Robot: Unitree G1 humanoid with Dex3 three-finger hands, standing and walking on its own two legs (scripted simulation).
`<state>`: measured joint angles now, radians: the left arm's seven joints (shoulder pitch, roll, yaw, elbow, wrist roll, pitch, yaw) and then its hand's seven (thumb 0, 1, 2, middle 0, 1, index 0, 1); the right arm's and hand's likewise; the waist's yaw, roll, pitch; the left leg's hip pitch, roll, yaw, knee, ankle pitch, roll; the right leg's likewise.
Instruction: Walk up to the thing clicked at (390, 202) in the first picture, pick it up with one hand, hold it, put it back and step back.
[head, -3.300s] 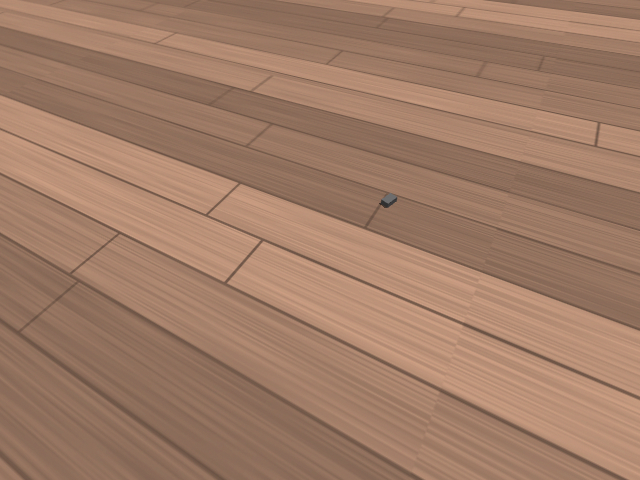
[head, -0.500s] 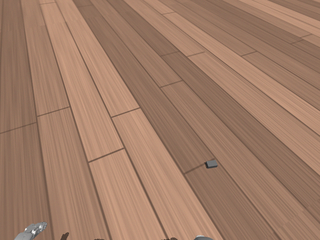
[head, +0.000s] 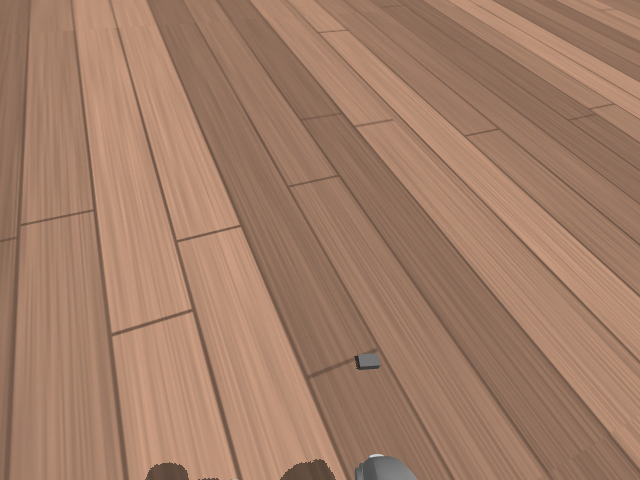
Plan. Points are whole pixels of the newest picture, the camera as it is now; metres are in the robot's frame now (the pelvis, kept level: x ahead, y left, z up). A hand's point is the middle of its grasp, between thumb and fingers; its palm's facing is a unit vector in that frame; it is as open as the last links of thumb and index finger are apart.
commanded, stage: walk up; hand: left
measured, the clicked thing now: (368, 361) +0.60 -0.21 -0.74
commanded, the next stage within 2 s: none
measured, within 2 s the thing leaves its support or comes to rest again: neither
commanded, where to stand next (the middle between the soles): +0.23 -0.47 m, yaw +5 degrees
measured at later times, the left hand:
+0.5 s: hand out of the picture +0.11 +0.06 -0.16, palm faces +0.01 -0.94 -0.33, open 7.3 cm
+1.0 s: hand (434, 449) +0.21 -0.17 -0.15, palm faces -0.02 -0.92 -0.38, open 7.3 cm
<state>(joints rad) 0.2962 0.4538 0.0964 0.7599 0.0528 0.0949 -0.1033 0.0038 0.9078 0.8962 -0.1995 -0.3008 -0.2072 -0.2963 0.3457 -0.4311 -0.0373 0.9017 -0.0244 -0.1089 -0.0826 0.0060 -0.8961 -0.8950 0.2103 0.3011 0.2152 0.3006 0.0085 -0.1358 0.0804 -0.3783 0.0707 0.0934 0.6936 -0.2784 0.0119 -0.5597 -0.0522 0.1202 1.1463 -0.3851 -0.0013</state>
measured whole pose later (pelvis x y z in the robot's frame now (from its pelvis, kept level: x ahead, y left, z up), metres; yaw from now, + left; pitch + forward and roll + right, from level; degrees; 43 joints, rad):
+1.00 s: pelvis +0.13 -0.45 -0.02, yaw +1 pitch -1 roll +0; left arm 0.23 0.43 0.09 0.77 0.05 0.07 -0.07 0.00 0.91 0.90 -0.20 -0.30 -0.21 -0.30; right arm 0.30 -0.53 -0.08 1.00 -0.01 -0.05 -0.11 0.01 -0.90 -0.90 0.20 0.30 0.21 0.30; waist 0.02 -0.02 0.10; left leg -0.58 0.07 -0.02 1.16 -0.52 0.04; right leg -0.45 -0.03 -0.03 0.89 -0.42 -0.01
